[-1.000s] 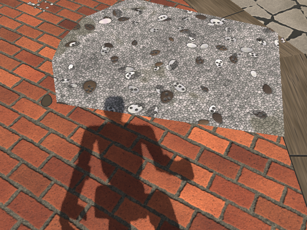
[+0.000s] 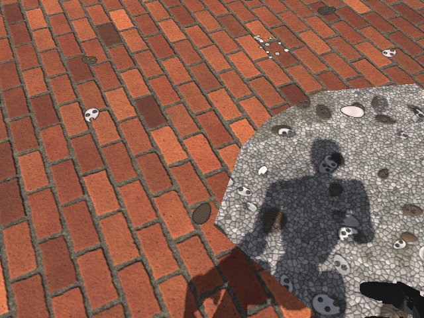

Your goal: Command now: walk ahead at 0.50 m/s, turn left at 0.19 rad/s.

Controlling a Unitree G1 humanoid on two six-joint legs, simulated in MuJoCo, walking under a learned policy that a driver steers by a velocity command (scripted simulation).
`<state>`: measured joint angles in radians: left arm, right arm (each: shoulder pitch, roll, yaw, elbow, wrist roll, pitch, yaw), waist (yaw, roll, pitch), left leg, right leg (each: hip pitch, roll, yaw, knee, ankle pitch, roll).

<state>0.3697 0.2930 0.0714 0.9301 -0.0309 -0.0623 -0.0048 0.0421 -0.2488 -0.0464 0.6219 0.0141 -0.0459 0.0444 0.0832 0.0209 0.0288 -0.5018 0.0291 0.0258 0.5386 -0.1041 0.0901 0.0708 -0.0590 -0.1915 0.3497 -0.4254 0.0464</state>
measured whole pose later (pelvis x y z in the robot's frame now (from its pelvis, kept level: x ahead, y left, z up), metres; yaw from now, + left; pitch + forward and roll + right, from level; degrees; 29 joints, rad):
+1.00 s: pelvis +0.41 -0.03 +0.01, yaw +0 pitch +0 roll -1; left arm 0.13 0.23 0.01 0.94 0.02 -0.02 0.00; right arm 0.21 -0.24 -0.05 0.90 -0.01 0.01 -0.04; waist 0.01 -0.01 0.00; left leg -0.28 0.06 -0.03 0.51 -0.24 -0.04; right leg -0.25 0.03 -0.06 0.46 -0.21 -0.03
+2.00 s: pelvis +0.73 +0.06 +0.02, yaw -16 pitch +0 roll +2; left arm 0.13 0.27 0.09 0.82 -0.02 -0.02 -0.01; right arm 0.36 -0.24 -0.07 1.00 -0.01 -0.10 -0.02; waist -0.07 -0.03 0.00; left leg 0.01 0.00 0.22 0.24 -0.25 0.01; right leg -0.70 -0.10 0.05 0.88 -0.04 -0.03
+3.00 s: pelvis +1.23 -0.23 +0.02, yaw -43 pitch +2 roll +1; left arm 0.16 0.28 0.06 0.72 -0.01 -0.06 0.00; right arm 0.35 -0.26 -0.05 0.88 0.01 -0.10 0.02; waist -0.07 -0.04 0.02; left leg -0.12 -0.06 0.02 0.26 -0.18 0.05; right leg -0.65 -0.10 0.05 0.84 -0.16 -0.01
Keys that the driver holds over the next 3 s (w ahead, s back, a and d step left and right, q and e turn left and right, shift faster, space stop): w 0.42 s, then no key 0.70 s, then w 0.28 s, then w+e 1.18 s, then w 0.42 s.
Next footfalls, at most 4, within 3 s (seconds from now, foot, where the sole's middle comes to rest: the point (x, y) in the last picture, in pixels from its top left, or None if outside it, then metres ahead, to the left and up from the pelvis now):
0.52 right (278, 316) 0.47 -0.13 -0.76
0.90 left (195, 309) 0.47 0.12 -0.76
1.64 left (188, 232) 0.72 0.17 -0.76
2.20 right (284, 184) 0.95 -0.16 -0.76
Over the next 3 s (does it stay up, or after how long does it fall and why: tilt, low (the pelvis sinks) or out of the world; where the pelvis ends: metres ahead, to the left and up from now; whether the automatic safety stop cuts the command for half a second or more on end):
stays up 1.23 -0.23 0.02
